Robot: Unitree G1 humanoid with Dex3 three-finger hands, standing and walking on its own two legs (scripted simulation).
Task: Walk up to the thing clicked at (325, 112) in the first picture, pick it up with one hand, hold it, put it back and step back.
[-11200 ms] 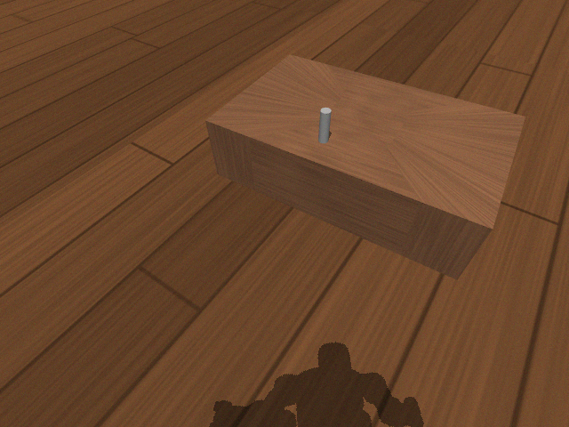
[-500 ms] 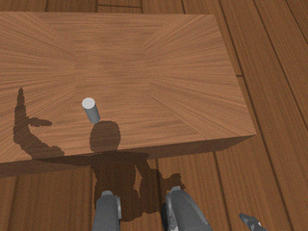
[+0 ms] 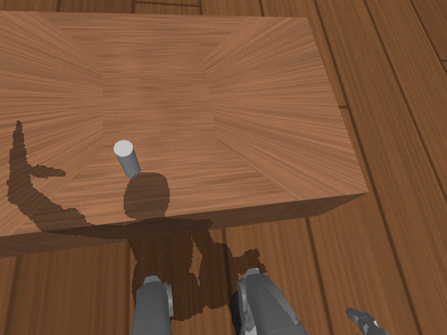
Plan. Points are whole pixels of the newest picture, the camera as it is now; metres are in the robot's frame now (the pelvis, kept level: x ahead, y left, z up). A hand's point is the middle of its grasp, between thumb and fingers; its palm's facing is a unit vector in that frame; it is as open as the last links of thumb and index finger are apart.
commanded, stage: go down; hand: left
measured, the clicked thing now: (128, 160) +0.52 +0.17 -0.26
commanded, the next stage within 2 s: none
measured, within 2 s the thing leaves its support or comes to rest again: neither
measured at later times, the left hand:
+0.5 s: hand out of the picture +0.44 +0.37 +0.05, palm faces +0.14 -0.99 -0.04, open 16.8 cm
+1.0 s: hand out of the picture +0.44 +0.37 +0.05, palm faces +0.14 -0.99 -0.03, open 16.8 cm
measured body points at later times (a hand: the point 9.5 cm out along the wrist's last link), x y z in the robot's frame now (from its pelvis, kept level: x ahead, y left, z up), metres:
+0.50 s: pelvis +0.00 +0.00 +0.00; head +0.16 +0.05 +0.41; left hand +0.43 +0.42 +0.06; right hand +0.07 -0.27 -0.10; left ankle +0.03 +0.13 -0.62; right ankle +0.02 -0.15 -0.62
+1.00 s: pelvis +0.00 +0.00 -0.01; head +0.17 +0.06 +0.41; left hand +0.42 +0.42 +0.06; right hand +0.07 -0.27 -0.10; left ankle +0.03 +0.13 -0.62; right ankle +0.02 -0.15 -0.62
